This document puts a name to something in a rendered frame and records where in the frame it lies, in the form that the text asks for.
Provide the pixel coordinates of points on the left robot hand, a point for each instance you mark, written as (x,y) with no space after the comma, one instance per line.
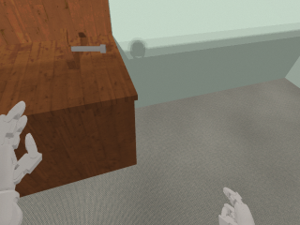
(11,126)

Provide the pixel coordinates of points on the counter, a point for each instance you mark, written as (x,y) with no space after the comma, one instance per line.
(80,106)

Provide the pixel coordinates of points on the robot left forearm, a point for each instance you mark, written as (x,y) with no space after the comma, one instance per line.
(10,212)

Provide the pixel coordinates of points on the right robot hand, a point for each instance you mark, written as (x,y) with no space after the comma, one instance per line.
(239,215)

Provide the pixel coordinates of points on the tap lever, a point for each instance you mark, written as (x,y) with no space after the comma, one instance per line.
(101,48)

